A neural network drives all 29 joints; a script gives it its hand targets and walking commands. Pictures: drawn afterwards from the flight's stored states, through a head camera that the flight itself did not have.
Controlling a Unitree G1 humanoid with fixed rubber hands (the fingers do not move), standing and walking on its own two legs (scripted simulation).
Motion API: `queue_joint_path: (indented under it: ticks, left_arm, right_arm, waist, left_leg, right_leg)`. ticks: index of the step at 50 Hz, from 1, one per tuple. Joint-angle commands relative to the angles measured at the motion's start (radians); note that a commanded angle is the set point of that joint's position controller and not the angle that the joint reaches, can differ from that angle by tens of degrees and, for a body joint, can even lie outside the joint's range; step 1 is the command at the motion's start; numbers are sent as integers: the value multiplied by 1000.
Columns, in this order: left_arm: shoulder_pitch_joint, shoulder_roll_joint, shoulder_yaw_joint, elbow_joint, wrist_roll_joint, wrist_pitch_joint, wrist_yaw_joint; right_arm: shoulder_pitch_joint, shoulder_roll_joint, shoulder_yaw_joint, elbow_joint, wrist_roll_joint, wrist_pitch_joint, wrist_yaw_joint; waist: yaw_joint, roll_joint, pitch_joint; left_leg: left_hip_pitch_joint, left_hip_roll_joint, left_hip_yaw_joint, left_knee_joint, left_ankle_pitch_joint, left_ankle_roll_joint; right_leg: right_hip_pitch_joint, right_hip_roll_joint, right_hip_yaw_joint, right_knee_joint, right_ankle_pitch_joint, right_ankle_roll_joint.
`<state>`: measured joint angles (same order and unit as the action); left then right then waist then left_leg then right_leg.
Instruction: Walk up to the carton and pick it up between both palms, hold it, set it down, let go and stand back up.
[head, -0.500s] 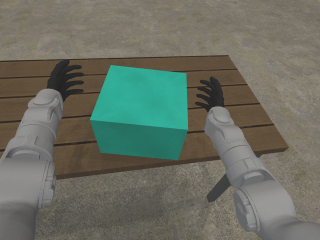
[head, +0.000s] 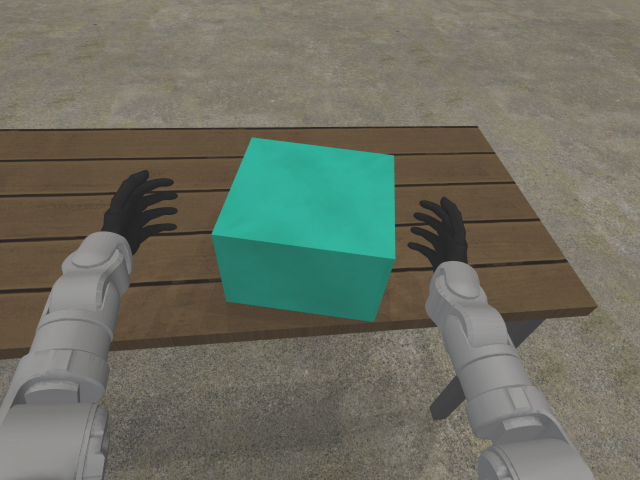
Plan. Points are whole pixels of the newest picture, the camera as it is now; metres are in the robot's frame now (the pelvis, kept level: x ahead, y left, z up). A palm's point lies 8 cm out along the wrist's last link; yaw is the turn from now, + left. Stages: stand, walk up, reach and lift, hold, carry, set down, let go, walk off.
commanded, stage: set down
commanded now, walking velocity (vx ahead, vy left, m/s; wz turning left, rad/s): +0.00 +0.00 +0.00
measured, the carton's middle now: (311, 227) +0.48 +0.02 +0.02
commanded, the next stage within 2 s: let go in 1.96 s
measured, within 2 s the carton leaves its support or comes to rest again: neither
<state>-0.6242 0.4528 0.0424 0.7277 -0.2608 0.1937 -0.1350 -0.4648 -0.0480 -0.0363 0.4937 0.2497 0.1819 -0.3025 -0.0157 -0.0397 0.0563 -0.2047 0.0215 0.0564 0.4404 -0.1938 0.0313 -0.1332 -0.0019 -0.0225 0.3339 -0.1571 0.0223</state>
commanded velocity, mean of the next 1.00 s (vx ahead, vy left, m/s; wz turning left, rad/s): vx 0.00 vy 0.00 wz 0.00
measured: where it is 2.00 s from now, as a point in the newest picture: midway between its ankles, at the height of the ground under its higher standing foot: outside the picture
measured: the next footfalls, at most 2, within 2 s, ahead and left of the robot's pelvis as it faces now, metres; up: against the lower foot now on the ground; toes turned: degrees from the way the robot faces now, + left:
none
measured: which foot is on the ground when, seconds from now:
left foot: down 0.00-1.00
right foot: down 0.00-1.00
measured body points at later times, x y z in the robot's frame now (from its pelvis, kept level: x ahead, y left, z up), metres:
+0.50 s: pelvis +0.00 +0.00 +0.00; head +0.01 +0.03 +0.45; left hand +0.32 +0.27 +0.06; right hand +0.30 -0.16 +0.06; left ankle +0.03 +0.09 -0.74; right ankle +0.02 -0.14 -0.74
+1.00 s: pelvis +0.03 -0.01 +0.00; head +0.04 +0.01 +0.45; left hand +0.25 +0.26 +0.01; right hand +0.26 -0.18 +0.01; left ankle +0.03 +0.09 -0.74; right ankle +0.02 -0.14 -0.74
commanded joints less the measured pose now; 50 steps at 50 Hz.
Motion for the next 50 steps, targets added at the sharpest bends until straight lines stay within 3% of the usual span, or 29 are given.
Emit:
queue_joint_path:
  ticks: [1,20,34,42,50]
  left_arm:
    - [-341,163,58,-227,-3,-36,2]
    - [73,152,88,-535,-32,-47,-6]
    - [436,154,92,-711,-46,-147,-12]
    - [547,140,54,-736,-54,-177,5]
    - [675,112,56,-727,-13,-172,16]
  right_arm:
    - [-293,-85,-23,-236,-18,-42,2]
    - [119,-38,18,-523,-35,-41,11]
    - [475,1,69,-684,-74,-105,18]
    - [545,-30,47,-663,-97,-117,52]
    - [649,-53,51,-603,-92,-135,91]
  waist:
    - [-4,149,-414]
    - [46,142,-291]
    - [77,147,-183]
    - [64,157,-134]
    - [70,142,-134]
  left_leg:
    - [179,-2,-1,-43,236,-62]
    - [164,18,-7,-73,210,-60]
    - [151,32,-22,-79,205,-62]
    - [111,41,-37,-102,142,-61]
    - [170,28,-39,-86,286,-74]
  right_leg:
    - [79,29,-7,-25,87,-42]
    - [102,2,34,-44,25,-57]
    - [90,-20,56,-53,-9,-69]
    - [83,-17,59,-49,-53,-82]
    - [76,-10,56,-67,26,-75]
